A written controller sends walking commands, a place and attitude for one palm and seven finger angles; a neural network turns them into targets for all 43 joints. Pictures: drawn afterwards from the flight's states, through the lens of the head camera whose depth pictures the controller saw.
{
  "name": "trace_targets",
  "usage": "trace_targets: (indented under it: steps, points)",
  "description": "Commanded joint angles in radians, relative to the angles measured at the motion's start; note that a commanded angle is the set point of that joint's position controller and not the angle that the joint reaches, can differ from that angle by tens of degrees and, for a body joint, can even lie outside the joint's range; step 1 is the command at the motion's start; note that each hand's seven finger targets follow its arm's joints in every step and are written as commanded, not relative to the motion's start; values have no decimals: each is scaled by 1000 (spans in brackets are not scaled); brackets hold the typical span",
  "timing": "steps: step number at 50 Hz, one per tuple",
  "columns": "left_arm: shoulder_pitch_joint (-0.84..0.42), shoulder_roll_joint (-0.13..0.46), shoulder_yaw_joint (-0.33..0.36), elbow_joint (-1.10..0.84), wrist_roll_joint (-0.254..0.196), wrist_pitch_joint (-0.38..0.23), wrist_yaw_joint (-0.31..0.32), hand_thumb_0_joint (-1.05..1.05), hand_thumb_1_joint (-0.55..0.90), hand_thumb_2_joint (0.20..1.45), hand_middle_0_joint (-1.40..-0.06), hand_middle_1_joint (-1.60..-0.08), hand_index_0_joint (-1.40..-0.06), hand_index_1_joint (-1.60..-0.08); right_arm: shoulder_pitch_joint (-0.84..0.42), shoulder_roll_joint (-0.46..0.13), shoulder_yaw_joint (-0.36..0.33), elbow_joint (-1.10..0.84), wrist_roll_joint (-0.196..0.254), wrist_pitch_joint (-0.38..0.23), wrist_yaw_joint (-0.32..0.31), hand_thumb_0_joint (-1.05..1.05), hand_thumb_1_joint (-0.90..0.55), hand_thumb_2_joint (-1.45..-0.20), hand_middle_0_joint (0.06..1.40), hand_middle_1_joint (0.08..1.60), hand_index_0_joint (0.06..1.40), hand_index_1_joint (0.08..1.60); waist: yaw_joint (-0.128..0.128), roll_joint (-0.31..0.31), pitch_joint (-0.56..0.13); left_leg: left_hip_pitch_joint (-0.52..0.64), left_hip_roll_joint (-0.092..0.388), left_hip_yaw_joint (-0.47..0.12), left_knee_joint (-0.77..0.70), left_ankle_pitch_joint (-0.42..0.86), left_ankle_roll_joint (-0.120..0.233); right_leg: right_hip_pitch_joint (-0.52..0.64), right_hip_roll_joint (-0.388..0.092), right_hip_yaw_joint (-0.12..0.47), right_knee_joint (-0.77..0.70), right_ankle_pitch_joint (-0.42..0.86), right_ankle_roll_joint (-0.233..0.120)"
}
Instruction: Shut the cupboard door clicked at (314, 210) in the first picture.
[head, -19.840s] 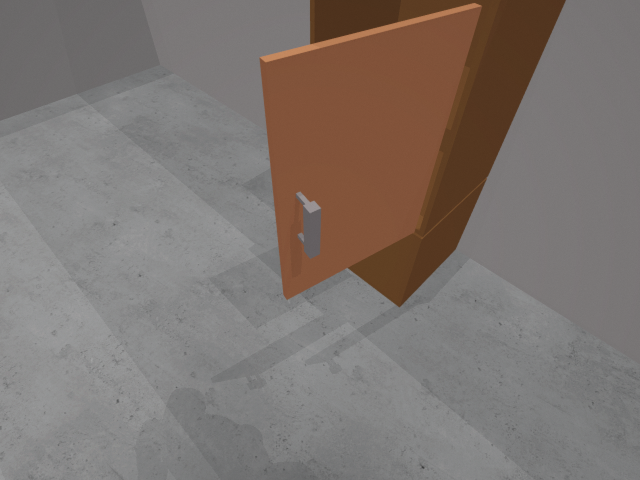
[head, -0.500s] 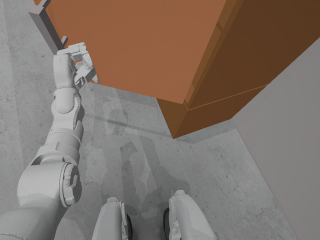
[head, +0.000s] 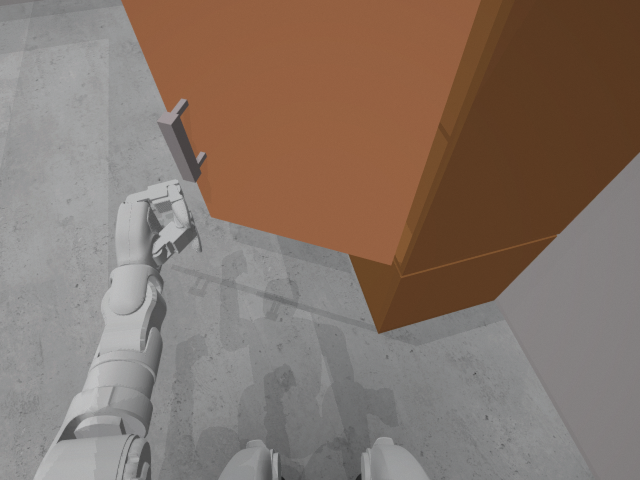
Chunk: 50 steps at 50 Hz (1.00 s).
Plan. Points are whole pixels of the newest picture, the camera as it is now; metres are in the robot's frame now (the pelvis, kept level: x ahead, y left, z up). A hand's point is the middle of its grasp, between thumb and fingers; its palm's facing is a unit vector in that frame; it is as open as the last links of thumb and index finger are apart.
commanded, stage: draw the hand back to the body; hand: left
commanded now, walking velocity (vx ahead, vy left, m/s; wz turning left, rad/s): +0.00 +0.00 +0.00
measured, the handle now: (187, 141) +0.63 +0.21 +0.00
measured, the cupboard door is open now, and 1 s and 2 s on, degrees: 57 57 57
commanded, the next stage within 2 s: step back with the hand held close in 1.28 s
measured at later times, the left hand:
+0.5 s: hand (54, 288) +0.29 +0.23 +0.15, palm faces +0.29 -0.92 -0.26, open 3.4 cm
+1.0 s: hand out of the picture +0.20 +0.28 +0.24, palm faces +0.52 -0.74 -0.44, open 6.8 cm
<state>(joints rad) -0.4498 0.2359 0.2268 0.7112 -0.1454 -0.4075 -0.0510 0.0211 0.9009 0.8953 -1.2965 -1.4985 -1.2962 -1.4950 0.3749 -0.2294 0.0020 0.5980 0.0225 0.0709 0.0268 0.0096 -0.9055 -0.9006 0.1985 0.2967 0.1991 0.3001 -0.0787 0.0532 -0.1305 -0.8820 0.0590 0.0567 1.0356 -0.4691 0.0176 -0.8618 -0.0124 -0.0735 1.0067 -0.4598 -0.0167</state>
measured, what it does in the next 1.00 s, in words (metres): rises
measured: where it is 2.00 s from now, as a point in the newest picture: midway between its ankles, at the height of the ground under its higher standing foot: outside the picture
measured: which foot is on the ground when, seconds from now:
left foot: down 0.00-1.00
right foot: down 0.00-1.00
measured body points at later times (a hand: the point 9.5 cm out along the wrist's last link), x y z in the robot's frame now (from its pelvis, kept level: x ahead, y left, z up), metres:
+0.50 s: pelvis +0.01 +0.01 +0.06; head +0.01 -0.01 +0.51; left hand +0.27 +0.28 +0.17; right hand +0.20 -0.21 -0.02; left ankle +0.01 +0.11 -0.67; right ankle +0.01 -0.11 -0.67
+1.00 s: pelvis +0.03 +0.01 +0.07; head +0.01 -0.03 +0.52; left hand +0.17 +0.32 +0.26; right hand +0.22 -0.20 -0.02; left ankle +0.01 +0.11 -0.67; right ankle +0.01 -0.11 -0.67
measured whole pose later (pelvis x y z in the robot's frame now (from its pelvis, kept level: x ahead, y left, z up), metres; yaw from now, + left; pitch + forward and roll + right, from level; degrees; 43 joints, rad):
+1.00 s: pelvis +0.03 +0.01 +0.07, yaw +2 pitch -4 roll +0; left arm 0.48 0.35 0.37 -0.38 -0.08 -0.08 0.12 0.02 0.89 0.89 -0.32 -0.42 -0.32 -0.42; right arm 0.21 -0.24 0.02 0.62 0.02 -0.07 -0.06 0.02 -0.90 -0.90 0.20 0.30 0.20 0.30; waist 0.07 0.09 0.01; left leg -0.10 0.00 0.05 0.42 -0.25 0.02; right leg -0.07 -0.03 -0.09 0.41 -0.26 0.00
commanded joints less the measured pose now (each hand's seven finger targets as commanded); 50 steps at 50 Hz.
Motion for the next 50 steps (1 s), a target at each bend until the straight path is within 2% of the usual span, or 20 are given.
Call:
trace_targets:
  steps: [1,4,7,10,11,13,14,17,18,24,27,29,32,33,34,37,41,45,48,50]
  points:
    - [-375,136,-27,-301,-31,-65,-13,0,900,900,-1300,-1500,-1300,-1500,14,-161,-57,-93,10,-73,-45,0,-900,-900,200,300,200,300,-33,-56,-307,275,-51,-53,-184,201,14,283,41,43,-210,292,12]
    - [-216,133,-44,-322,-20,-67,-40,0,900,900,-1300,-1500,-1300,-1500,-18,-156,-51,-102,15,-92,-45,0,-900,-900,200,300,200,300,8,53,-286,374,-51,-58,-228,240,5,282,39,27,-225,293,-4]
    - [-69,127,-51,-345,-38,-21,-75,0,900,900,-1245,-1440,-1245,-1440,-62,-156,-45,-134,22,-98,-40,0,-900,-900,200,300,200,300,38,37,-242,387,-49,-57,-277,231,2,327,36,21,-254,278,-7]
    - [31,169,-1,-447,-81,29,-93,0,900,900,-1163,-1350,-1163,-1350,-115,-153,-37,-176,33,-104,-45,0,-900,-900,200,300,200,300,71,-9,-228,394,-52,-50,-320,254,6,423,29,26,-283,315,-5]
    - [56,240,-31,-539,28,68,-8,0,900,900,-1135,-1320,-1135,-1320,-162,-126,-47,-200,31,-66,-69,0,-900,-900,200,300,200,300,86,-51,-271,454,-59,-31,-368,258,7,499,4,74,-340,288,-7]
    - [114,218,-28,-651,26,128,58,0,900,900,-1080,-1260,-1080,-1260,-196,-118,-37,-230,34,-53,-98,0,-900,-900,200,300,200,300,78,-90,-200,469,-55,-35,-410,249,11,527,-2,71,-393,269,-1]
    - [129,213,-41,-695,39,149,79,0,900,900,-1053,-1230,-1053,-1230,-215,-115,-32,-228,33,-53,-105,0,-900,-900,200,300,200,300,76,-36,-178,504,-50,-33,-432,242,11,532,-5,70,-409,263,0]
    - [147,235,-25,-769,58,200,132,0,900,900,-970,-1140,-970,-1140,-245,-112,-20,-214,29,-62,-127,0,-900,-900,200,300,200,300,73,-31,-104,570,-45,-41,-487,254,15,560,-2,58,-464,274,-3]
    - [156,251,-16,-802,60,211,143,0,900,900,-943,-1110,-943,-1110,-248,-115,-17,-210,28,-68,-133,0,-900,-900,200,300,200,300,77,-29,-102,592,-45,-43,-504,267,17,589,-3,59,-486,281,-5]
    - [321,186,-56,-910,76,270,164,0,900,900,-777,-930,-777,-930,-269,-102,6,-183,20,-117,-132,0,-900,-900,200,300,200,300,87,35,-36,738,-39,-55,-604,342,7,657,3,32,-566,330,-8]
    - [437,187,-27,-936,71,291,165,0,900,900,-695,-840,-695,-840,-280,-102,9,-175,10,-130,-125,0,-900,-900,200,300,200,300,101,-29,12,746,-36,-57,-646,361,5,707,4,24,-596,346,-6]
    - [493,210,9,-971,71,295,161,0,900,900,-640,-780,-640,-780,-291,-103,13,-174,9,-134,-121,0,-900,-900,200,300,200,300,111,-43,43,749,-36,-57,-669,367,4,723,3,24,-620,343,-5]
    - [550,251,79,-1072,70,294,164,0,900,900,-558,-690,-558,-690,-302,-96,9,-173,1,-144,-117,0,-900,-900,200,300,200,300,123,-29,10,782,-39,-51,-670,431,5,775,2,24,-624,405,-4]
    - [582,280,110,-1094,69,296,165,0,900,900,-530,-660,-530,-660,-304,-99,8,-169,-2,-146,-116,0,-900,-900,200,300,200,300,130,-8,16,776,-40,-50,-669,448,4,790,0,27,-630,417,-5]
    - [583,288,124,-1150,72,290,166,0,900,900,-502,-630,-502,-630,-307,-92,10,-173,-2,-152,-113,0,-900,-900,200,300,200,300,132,19,-8,794,-42,-49,-670,470,2,800,-2,28,-629,433,-4]
    - [653,292,155,-1231,75,286,173,0,900,900,-420,-540,-420,-540,-311,-84,9,-168,-8,-170,-108,0,-900,-900,200,300,200,300,137,63,13,800,-42,-49,-670,496,-3,801,0,22,-632,440,-3]
    - [761,304,204,-1289,71,286,177,0,900,900,-310,-420,-310,-420,-308,-86,0,-159,-11,-190,-103,0,-900,-900,200,300,200,300,140,17,38,793,-41,-44,-667,498,0,797,0,20,-643,449,3]
    - [855,322,264,-1313,67,279,180,0,900,900,-200,-300,-200,-300,-305,-87,-10,-149,-9,-202,-101,0,-900,-900,200,300,200,300,148,12,66,782,-39,-39,-671,477,-1,789,0,20,-649,427,5]
    - [853,244,194,-1218,69,291,169,0,900,900,-200,-300,-200,-300,-296,-99,-16,-129,-6,-200,-100,0,-900,-900,200,300,200,300,125,-50,161,767,-33,-34,-685,416,4,728,-1,20,-677,365,10]
    - [802,255,196,-1213,72,289,172,0,900,900,-200,-300,-200,-300,-290,-105,-20,-127,-6,-198,-104,0,-900,-900,200,300,200,300,122,-50,153,771,-35,-36,-689,395,9,724,-6,23,-675,343,12]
